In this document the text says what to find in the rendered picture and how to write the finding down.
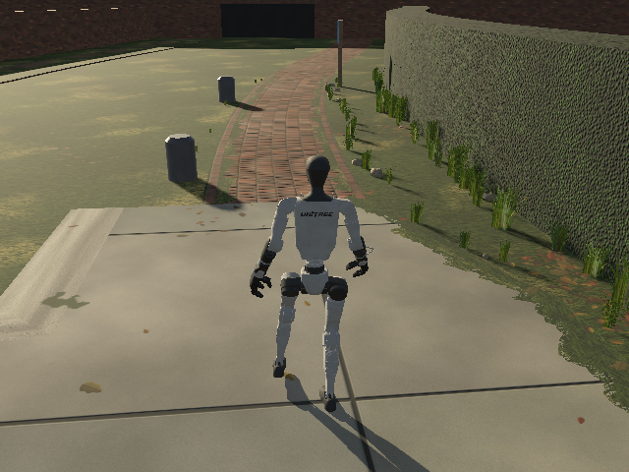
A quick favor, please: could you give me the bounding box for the robot right upper arm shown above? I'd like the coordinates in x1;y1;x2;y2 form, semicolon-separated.
336;198;364;251

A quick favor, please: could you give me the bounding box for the robot left upper arm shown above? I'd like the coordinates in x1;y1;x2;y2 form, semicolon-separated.
267;197;297;253

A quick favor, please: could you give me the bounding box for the robot right hand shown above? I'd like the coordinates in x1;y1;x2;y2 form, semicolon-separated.
346;261;369;277

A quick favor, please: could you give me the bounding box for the right robot shin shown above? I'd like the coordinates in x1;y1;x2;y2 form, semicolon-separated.
323;332;340;398

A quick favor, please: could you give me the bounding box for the left robot forearm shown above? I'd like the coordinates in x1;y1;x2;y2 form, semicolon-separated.
254;236;276;278

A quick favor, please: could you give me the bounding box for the robot torso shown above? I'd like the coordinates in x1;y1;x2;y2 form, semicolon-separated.
293;193;339;295

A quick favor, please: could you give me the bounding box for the robot left hand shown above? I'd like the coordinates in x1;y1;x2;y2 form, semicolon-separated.
250;273;272;298

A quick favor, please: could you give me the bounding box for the right robot forearm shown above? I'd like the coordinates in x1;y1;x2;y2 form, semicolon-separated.
352;235;368;266

